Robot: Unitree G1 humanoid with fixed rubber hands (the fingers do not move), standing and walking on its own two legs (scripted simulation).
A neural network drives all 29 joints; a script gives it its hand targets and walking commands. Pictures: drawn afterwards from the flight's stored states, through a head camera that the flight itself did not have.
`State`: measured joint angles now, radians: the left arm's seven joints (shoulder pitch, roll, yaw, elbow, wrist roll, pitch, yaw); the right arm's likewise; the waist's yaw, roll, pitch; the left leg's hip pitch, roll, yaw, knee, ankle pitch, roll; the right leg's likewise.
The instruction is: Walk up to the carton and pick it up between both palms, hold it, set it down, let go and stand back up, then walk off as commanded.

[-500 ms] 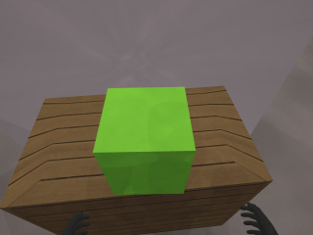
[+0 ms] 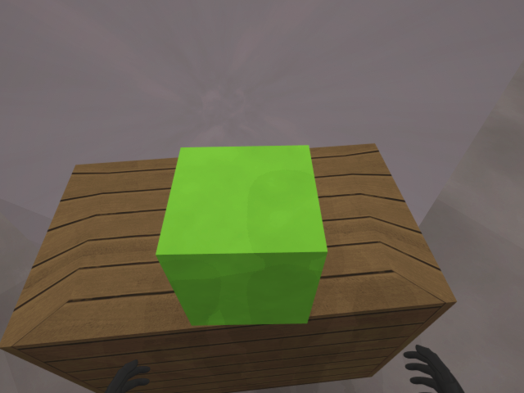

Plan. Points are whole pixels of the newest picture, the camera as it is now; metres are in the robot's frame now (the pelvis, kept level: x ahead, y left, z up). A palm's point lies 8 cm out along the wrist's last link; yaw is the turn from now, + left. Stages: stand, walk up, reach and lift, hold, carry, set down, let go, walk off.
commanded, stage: stand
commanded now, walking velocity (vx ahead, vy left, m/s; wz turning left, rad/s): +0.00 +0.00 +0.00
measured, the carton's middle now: (247, 240) +0.36 +0.04 +0.01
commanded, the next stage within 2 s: walk up in 0.22 s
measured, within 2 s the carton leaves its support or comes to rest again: neither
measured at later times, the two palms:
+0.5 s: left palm out of the picture +0.10 +0.25 -0.10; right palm out of the picture +0.12 -0.27 -0.09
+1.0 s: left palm out of the picture +0.09 +0.25 -0.10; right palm out of the picture +0.13 -0.27 -0.09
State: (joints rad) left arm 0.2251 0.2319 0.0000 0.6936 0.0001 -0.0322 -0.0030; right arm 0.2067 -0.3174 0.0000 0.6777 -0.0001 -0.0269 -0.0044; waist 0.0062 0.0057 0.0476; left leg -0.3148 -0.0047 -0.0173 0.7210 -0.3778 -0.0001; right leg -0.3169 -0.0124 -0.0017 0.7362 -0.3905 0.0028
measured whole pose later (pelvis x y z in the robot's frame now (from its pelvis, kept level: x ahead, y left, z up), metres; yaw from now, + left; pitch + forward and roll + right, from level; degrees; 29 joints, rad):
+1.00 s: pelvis -0.02 -0.01 +0.00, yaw +1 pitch -3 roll +1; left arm 0.20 0.26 0.00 0.69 0.00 0.20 0.04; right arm 0.13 -0.29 -0.03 0.86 0.00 -0.20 0.04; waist 0.01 0.00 0.05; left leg -0.31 0.00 -0.03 0.72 -0.36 -0.01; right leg -0.32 0.00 -0.02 0.75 -0.38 -0.01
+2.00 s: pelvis -0.02 +0.02 +0.02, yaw -4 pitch -5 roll -1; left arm 0.19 0.26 0.00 0.46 -0.06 -0.17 0.08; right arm 0.28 -0.16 -0.03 0.48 0.00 -0.32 0.06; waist 0.02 -0.02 0.05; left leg -0.18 0.02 0.04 0.52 -0.26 -0.01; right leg -0.18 0.01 0.06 0.47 -0.22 -0.01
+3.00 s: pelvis -0.01 +0.01 +0.02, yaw -2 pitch -4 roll -1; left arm -0.02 0.26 -0.04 0.04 -0.15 0.32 0.08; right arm -0.03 -0.10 -0.03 0.10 0.09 0.14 -0.10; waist 0.02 -0.02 0.05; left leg -0.18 0.03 0.02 0.50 -0.25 -0.01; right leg -0.18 0.02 0.03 0.46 -0.22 0.00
